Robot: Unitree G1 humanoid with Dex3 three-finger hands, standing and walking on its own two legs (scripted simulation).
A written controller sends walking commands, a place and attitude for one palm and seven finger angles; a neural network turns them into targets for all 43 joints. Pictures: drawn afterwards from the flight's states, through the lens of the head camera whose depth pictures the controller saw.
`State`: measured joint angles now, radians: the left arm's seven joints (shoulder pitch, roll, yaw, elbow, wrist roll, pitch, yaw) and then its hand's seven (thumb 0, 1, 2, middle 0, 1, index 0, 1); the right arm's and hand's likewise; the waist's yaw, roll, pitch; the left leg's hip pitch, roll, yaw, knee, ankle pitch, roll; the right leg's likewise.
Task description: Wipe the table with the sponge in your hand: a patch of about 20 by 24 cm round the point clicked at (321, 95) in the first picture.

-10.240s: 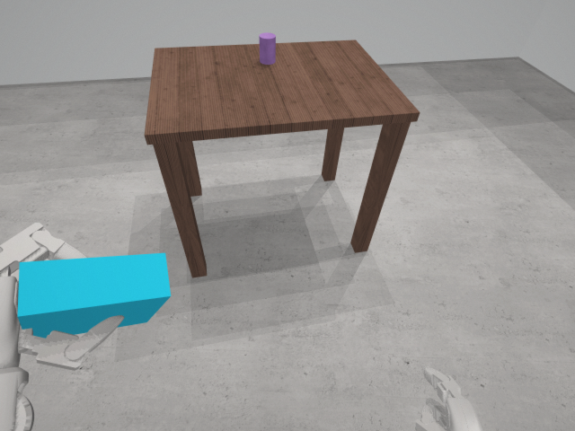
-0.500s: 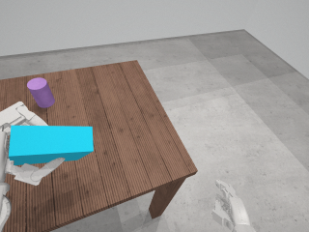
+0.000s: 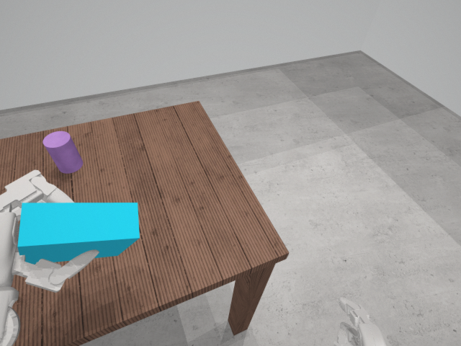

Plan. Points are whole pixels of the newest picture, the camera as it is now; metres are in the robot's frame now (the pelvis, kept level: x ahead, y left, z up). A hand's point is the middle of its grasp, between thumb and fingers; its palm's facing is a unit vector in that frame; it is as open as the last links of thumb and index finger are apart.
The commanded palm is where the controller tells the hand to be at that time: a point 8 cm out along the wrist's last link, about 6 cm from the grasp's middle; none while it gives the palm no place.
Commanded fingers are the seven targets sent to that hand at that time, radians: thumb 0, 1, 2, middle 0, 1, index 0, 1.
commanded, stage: look again from close up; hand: left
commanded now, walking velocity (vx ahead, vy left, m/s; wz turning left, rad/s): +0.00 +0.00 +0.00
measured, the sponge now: (95, 233) +0.23 +0.21 +0.13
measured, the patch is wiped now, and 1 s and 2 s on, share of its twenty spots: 0.00 0.00 0.00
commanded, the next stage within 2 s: shuffle to correct the standing spot in 0.06 s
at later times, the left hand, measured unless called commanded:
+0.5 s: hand (74, 228) +0.22 +0.23 +0.15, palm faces +0.34 -0.86 -0.37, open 9.2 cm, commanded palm +0.16 +0.26 +0.17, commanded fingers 0.00 0.10 1.30 -1.20 -1.60 -1.20 -1.60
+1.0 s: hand (107, 240) +0.21 +0.18 +0.15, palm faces +0.31 -0.87 -0.38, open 9.2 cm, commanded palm +0.16 +0.22 +0.17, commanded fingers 0.00 0.10 1.30 -1.20 -1.60 -1.20 -1.60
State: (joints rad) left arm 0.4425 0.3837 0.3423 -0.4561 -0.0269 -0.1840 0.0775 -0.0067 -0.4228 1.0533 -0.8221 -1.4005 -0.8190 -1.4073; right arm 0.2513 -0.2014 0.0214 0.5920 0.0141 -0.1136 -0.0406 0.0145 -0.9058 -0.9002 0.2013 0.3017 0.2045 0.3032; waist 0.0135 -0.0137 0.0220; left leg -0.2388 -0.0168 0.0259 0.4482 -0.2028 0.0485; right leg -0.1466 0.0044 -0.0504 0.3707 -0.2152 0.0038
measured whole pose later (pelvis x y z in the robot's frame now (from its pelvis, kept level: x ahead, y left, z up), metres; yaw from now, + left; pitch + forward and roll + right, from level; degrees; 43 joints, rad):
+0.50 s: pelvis +0.00 -0.02 +0.00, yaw -1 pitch +0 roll -1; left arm 0.41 0.39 0.35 -0.43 -0.05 -0.15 0.08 -0.01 -0.42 1.05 -0.82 -1.40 -0.82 -1.41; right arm 0.22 -0.18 0.02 0.56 0.02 -0.10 -0.03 0.01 -0.91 -0.90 0.20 0.30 0.20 0.30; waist 0.01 -0.03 0.01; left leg -0.24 0.02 0.03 0.44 -0.19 0.02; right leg -0.16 0.04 -0.05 0.37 -0.21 -0.03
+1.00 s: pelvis -0.01 -0.06 -0.01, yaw -1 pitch +0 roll -1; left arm 0.45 0.39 0.35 -0.48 -0.08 -0.13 0.07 -0.01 -0.42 1.05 -0.82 -1.40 -0.82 -1.41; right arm 0.24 -0.21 -0.02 0.58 0.03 -0.07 -0.03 0.01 -0.91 -0.90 0.20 0.30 0.20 0.30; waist 0.00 -0.01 0.01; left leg -0.30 0.07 0.00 0.54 -0.24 -0.03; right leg -0.20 0.09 -0.07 0.45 -0.25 -0.08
